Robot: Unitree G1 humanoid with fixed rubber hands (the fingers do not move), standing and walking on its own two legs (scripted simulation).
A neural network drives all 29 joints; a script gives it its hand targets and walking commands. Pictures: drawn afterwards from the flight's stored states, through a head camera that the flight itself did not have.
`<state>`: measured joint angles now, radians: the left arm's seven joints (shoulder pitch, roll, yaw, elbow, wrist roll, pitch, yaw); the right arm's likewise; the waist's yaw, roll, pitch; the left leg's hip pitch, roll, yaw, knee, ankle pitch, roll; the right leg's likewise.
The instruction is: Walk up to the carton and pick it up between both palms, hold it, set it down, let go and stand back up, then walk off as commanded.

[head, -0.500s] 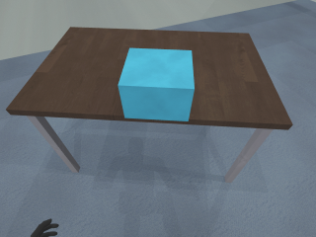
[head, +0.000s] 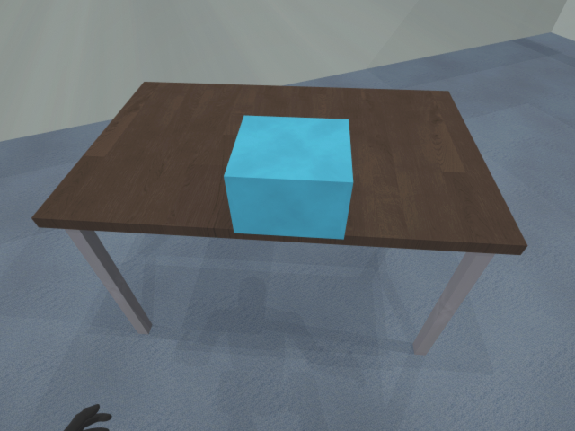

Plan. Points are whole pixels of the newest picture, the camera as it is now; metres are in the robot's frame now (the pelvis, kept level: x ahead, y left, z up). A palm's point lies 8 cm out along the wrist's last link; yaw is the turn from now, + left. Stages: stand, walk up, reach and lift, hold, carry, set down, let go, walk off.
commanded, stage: stand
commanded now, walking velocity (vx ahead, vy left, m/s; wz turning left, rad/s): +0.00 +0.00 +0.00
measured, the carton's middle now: (292, 175) +0.68 +0.02 -0.03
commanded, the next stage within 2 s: none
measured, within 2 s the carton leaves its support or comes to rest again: neither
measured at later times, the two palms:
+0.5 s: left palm out of the picture +0.10 +0.32 -0.08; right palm out of the picture +0.06 -0.30 -0.11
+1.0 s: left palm out of the picture +0.10 +0.32 -0.08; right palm out of the picture +0.06 -0.30 -0.11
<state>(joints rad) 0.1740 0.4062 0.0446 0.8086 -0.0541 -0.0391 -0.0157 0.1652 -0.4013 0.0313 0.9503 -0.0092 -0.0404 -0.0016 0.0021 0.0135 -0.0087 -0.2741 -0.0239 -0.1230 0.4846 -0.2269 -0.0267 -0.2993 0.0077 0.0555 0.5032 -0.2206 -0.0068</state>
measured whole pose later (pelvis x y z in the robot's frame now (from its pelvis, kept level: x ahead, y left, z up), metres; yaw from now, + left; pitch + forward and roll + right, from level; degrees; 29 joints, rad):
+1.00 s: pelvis -0.01 +0.00 +0.00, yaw +0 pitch +1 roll +0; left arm 0.17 0.41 0.03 0.88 -0.05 -0.04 -0.01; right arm 0.16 -0.39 0.03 1.04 -0.01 -0.03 0.01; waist -0.01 0.01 -0.01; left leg -0.27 -0.03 -0.12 0.43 -0.17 -0.03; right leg -0.30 0.00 0.06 0.45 -0.17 0.00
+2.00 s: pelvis -0.01 +0.00 +0.00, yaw +0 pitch +1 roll +0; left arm 0.17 0.41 0.03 0.90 -0.05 -0.03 -0.01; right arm 0.16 -0.39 0.03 1.06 -0.01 -0.03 0.01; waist 0.00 0.01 -0.02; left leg -0.27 -0.03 -0.12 0.42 -0.17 -0.03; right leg -0.30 0.00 0.06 0.44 -0.17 0.00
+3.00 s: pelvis -0.01 +0.01 +0.00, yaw +0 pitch +1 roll +0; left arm 0.17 0.41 0.03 0.91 -0.05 -0.03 -0.01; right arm 0.16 -0.39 0.03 1.06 -0.01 -0.02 0.01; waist 0.00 0.01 -0.02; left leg -0.27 -0.03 -0.12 0.42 -0.17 -0.03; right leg -0.29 0.00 0.06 0.43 -0.17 0.00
